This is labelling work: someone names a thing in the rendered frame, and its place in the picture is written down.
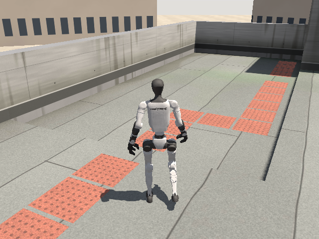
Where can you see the left robot upper arm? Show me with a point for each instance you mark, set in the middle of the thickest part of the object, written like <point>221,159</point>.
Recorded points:
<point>140,114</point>

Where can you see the robot right foot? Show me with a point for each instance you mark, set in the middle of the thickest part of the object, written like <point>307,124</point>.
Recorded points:
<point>175,198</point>

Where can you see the right robot upper arm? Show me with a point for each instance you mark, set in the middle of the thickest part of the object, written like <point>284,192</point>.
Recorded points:
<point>176,112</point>

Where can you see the right robot hand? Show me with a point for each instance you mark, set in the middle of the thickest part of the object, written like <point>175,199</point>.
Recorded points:
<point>184,140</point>

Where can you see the robot right forearm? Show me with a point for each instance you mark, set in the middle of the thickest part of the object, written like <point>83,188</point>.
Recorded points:
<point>182,129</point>

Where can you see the left robot hand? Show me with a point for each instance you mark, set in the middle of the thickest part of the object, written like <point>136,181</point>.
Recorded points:
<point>130,148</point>

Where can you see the robot head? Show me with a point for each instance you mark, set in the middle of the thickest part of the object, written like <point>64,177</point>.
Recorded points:
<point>157,87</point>

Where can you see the robot left forearm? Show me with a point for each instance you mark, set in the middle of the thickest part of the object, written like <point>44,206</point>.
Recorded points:
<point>134,134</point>

